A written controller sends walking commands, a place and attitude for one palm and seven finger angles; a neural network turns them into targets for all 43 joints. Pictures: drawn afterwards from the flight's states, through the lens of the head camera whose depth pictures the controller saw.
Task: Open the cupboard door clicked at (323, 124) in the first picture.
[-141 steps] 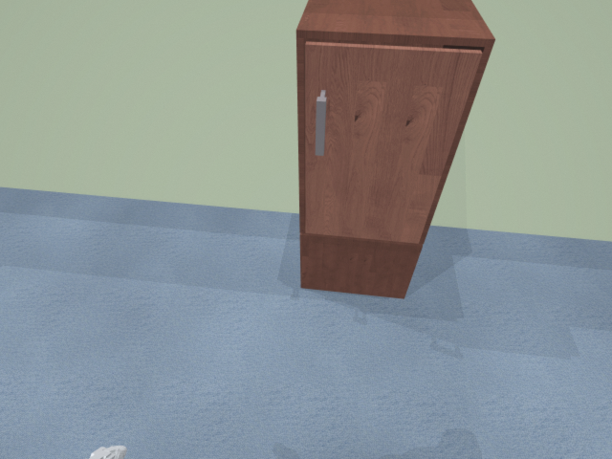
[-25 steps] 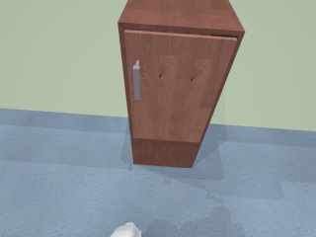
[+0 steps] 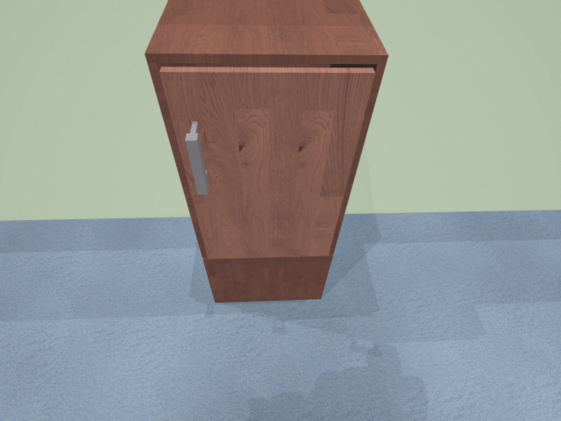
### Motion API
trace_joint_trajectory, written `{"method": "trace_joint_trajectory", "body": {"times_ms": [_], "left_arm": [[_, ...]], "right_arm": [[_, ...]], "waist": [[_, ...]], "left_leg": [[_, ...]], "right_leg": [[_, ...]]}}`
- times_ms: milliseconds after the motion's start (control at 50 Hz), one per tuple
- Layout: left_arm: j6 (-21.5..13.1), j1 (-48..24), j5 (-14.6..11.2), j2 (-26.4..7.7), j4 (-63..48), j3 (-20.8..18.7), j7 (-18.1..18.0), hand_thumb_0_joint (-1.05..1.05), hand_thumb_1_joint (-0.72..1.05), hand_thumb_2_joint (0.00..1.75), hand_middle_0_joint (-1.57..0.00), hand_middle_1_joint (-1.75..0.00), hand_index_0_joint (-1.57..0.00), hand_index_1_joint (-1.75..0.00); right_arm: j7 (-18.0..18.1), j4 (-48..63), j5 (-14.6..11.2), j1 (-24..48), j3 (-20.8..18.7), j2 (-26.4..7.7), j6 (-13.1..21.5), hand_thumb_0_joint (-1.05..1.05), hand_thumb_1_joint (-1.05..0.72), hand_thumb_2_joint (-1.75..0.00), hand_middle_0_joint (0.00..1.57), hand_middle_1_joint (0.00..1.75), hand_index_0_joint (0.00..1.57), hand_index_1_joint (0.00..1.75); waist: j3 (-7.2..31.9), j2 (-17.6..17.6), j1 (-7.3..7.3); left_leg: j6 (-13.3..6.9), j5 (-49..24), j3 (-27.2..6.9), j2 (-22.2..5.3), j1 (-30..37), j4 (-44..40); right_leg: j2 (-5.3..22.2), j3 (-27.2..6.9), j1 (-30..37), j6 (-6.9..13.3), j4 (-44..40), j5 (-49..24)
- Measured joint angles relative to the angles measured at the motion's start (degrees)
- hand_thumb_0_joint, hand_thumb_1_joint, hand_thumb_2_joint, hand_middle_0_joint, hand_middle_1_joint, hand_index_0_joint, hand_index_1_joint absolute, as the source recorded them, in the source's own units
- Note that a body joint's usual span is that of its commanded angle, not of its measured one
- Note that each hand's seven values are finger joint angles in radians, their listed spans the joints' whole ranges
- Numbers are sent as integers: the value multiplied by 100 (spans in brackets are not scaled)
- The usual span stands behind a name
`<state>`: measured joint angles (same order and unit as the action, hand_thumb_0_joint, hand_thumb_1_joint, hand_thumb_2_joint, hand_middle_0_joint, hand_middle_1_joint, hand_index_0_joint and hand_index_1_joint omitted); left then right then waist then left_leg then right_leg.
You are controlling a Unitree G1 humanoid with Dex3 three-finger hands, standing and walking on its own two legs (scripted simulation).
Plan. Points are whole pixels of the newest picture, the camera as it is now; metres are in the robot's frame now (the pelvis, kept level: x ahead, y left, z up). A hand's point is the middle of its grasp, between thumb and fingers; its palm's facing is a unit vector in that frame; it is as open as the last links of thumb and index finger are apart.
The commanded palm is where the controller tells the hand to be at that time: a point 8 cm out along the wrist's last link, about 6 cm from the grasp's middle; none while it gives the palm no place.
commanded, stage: come to a stop and stand still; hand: left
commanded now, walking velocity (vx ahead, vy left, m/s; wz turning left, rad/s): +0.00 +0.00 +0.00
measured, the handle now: (199, 159) +0.58 +0.19 +0.01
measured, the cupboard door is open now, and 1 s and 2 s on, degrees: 0 0 0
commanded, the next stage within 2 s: look again from close up in 0.90 s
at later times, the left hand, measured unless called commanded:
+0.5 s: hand out of the picture -0.04 +0.11 -0.17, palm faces +0.11 -0.98 -0.16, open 7.3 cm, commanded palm none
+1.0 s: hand out of the picture -0.09 +0.11 -0.17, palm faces +0.09 -0.99 -0.14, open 7.4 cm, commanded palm none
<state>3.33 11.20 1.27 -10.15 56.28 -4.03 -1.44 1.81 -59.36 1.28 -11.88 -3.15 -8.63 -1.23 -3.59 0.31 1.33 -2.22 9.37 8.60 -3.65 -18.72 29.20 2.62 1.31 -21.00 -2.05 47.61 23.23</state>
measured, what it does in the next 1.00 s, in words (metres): steps on the spot: right foot, then left foot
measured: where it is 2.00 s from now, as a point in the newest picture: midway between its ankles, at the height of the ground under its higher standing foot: outside the picture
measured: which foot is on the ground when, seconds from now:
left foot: down 0.00-0.08, up 0.10-0.34, down 0.36-1.00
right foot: up 0.00-0.04, down 0.06-1.00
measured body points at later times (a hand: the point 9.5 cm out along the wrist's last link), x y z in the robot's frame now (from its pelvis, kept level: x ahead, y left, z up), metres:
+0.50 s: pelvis -0.04 -0.05 +0.01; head -0.04 -0.04 +0.46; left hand -0.05 +0.16 -0.16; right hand -0.03 -0.27 -0.15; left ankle -0.06 +0.08 -0.73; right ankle -0.01 -0.14 -0.73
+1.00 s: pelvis -0.05 -0.04 +0.01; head -0.05 -0.04 +0.46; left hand -0.09 +0.16 -0.15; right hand -0.09 -0.23 -0.15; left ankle -0.06 +0.08 -0.73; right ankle -0.01 -0.14 -0.73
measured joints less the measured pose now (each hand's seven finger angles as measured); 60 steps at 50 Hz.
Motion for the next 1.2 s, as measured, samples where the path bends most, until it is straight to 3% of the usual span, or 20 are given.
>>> {"method": "trace_joint_trajectory", "body": {"times_ms": [60, 140, 220, 280, 340, 380, 460, 660, 1020, 1120, 1200], "left_arm": [[-110, 95, 1, 65, 5, 63, 2, 0, 92, 90, -20, -30, -19, -30], [-191, 234, 37, 233, 144, 175, -50, 0, 93, 90, -20, -30, -20, -30], [-228, 360, 9, 240, 260, 201, -60, 0, 93, 90, -20, -30, -20, -30], [-259, 393, 1, 229, 321, 194, -58, 0, 94, 90, -20, -30, -20, -30], [-303, 413, -21, 216, 380, 191, -56, 0, 94, 90, -20, -30, -20, -30], [-317, 402, -64, 200, 480, 194, -60, 1, 94, 90, -20, -30, -20, -30], [-312, 482, -101, 167, 694, 215, -38, 0, 94, 90, -20, -30, -20, -30], [-284, 804, -76, 392, 989, 325, 23, 0, 92, 90, -20, -30, -20, -30], [-410, 832, -59, 445, 975, 362, -63, 0, 91, 90, -20, -30, -19, -30], [-475, 784, -34, 440, 847, 434, -68, 0, 91, 90, -20, -30, -20, -30], [-454, 722, -40, 362, 809, 422, -57, 0, 91, 90, -20, -30, -20, -30]], "right_arm": [[-50, 0, -29, -116, -33, -48, -30, 0, -91, -90, 20, 30, 20, 30], [-81, -71, -77, -253, -67, -136, -201, 0, -91, -90, 20, 29, 20, 30], [-98, -204, -74, -393, -20, -77, -223, 0, -92, -90, 20, 29, 20, 30], [-84, -286, -77, -470, 21, -18, -194, 0, -91, -90, 20, 29, 20, 30], [-51, -366, -81, -497, 83, 33, -142, 0, -91, -90, 20, 29, 20, 30], [-11, -455, -83, -484, 135, 78, -57, 0, -91, -90, 20, 29, 20, 30], [46, -601, -65, -439, 246, 190, 31, 1, -92, -90, 20, 29, 20, 30], [34, -581, -61, -522, 310, 182, 40, 0, -92, -90, 20, 29, 20, 30], [-3, -675, -84, -938, 377, 325, 113, 0, -91, -90, 20, 29, 20, 30], [-84, -324, -48, -923, 348, 178, 150, 0, -91, -90, 20, 29, 20, 30], [-80, -216, -52, -961, 378, 138, 208, 0, -91, -90, 20, 29, 20, 30]], "waist": [[80, -82, 2], [137, -357, 40], [275, -316, 16], [339, -284, -20], [359, -258, -76], [345, -218, -92], [309, 48, -224], [319, 31, -255], [302, -25, -183], [325, -199, -36], [466, -270, -22]], "left_leg": [[135, 64, 19, -25, -218, 276], [217, 1287, -457, 66, -432, 1060], [243, 1337, -653, 137, -369, 1792], [263, 1376, -684, 106, -43, 1598], [264, 1140, -703, 67, 479, 697], [302, 944, -775, 50, 773, 82], [357, 723, -665, 113, 983, -240], [295, 430, -596, 173, 1104, -589], [195, 464, -519, 266, 920, -478], [97, 780, -538, 308, 561, 130], [39, 837, -504, 411, 653, 95]], "right_leg": [[-10, 77, 661, 83, -1308, -404], [-153, 215, 744, 327, -1464, -489], [-219, 291, 864, 451, -1817, -716], [-300, 380, 854, 508, -1936, -807], [-394, 485, 770, 538, -1916, -833], [-432, 562, 711, 530, -1852, -820], [-394, 453, 898, 502, -2177, -1055], [-357, 388, 1007, 464, -2528, -1349], [-258, 309, 801, 364, -2400, -1337], [-183, 322, 492, 320, -1881, -1071], [-80, 276, 504, 239, -1748, -944]]}}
